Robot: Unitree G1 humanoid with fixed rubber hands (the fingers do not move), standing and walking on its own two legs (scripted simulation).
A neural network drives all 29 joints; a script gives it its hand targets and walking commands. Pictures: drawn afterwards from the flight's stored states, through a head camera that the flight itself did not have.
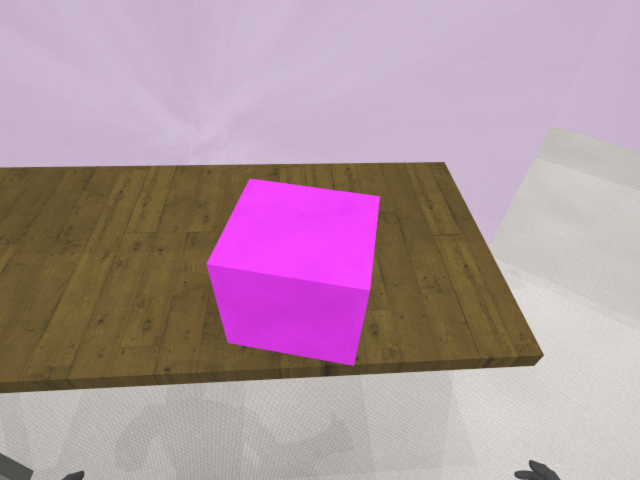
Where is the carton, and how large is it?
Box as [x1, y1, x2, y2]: [207, 179, 379, 365]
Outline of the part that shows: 249,179 207,262 209,275 227,341 231,343 353,365 369,292 379,196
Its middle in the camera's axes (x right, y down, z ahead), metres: -0.03 +0.04 +0.59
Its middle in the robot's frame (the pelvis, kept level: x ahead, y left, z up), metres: +0.43 +0.04 +0.02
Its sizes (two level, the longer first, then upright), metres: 0.201 0.178 0.190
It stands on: a table, 0.69 m high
